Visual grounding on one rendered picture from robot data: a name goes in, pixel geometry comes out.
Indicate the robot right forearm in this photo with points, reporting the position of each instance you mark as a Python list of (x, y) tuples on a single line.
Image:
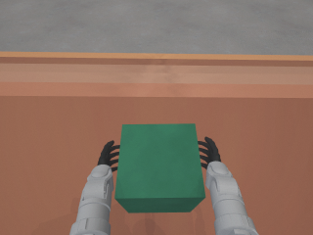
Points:
[(227, 202)]

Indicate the robot left forearm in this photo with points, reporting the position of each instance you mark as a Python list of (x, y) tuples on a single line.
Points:
[(93, 217)]

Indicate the robot left hand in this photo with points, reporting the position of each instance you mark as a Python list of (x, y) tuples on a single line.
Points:
[(106, 155)]

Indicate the carton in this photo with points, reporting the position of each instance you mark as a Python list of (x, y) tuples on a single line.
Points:
[(159, 168)]

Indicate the robot right hand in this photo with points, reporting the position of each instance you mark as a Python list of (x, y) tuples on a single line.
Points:
[(211, 152)]

